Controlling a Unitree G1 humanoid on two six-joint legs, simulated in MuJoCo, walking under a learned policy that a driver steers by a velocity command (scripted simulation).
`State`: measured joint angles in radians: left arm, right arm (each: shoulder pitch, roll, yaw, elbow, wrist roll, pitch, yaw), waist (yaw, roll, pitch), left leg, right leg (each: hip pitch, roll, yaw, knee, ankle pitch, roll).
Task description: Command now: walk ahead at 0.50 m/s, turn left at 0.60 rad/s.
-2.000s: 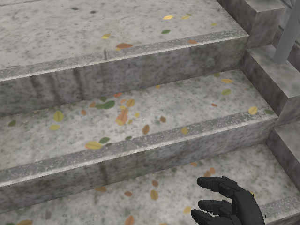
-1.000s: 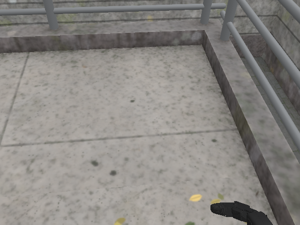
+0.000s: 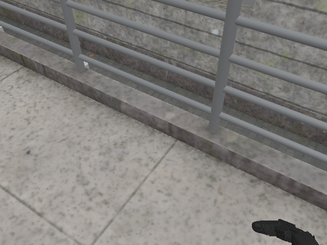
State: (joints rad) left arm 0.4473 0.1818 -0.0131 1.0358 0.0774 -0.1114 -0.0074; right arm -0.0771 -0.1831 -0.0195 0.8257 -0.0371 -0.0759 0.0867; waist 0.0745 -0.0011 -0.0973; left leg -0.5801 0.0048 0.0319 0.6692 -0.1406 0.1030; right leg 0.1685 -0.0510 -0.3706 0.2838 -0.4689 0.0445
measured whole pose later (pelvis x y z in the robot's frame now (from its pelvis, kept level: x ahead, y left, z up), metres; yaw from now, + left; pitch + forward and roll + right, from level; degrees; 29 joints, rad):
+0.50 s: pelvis +0.29 -0.02 +0.01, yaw +19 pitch +4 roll +0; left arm 0.10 0.21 0.04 0.77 0.00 -0.11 0.02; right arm 0.33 -0.29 -0.09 0.80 0.04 -0.09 -0.04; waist 0.00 0.02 -0.06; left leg -0.53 -0.06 -0.10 1.31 -0.37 0.05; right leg -0.47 -0.02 0.02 0.61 -0.22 0.01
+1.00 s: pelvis +0.50 +0.11 +0.02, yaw +27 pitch +4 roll -1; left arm 0.25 0.29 0.09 0.88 -0.01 -0.06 0.02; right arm 0.24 -0.22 -0.05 0.71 0.00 -0.06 0.01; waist 0.01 -0.04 -0.04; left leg -0.31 0.00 -0.01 0.48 -0.24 0.02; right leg -0.63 -0.07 0.03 1.20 -0.30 0.01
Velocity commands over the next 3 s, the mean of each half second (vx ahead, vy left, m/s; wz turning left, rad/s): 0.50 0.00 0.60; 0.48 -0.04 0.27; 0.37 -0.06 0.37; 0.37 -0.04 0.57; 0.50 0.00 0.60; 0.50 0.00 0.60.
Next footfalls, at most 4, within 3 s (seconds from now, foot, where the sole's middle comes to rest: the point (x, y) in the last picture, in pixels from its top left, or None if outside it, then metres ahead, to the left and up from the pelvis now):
0.02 left None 0.15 0.11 -0.75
0.40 right None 0.43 -0.11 -0.75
0.82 left None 0.48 0.22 -0.75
1.28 right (167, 182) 0.84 0.08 -0.75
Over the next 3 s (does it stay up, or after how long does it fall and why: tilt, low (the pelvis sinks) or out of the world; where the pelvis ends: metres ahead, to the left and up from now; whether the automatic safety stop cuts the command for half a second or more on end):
stays up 0.87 0.83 0.02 its command is cut before an obstacle after 1.1 s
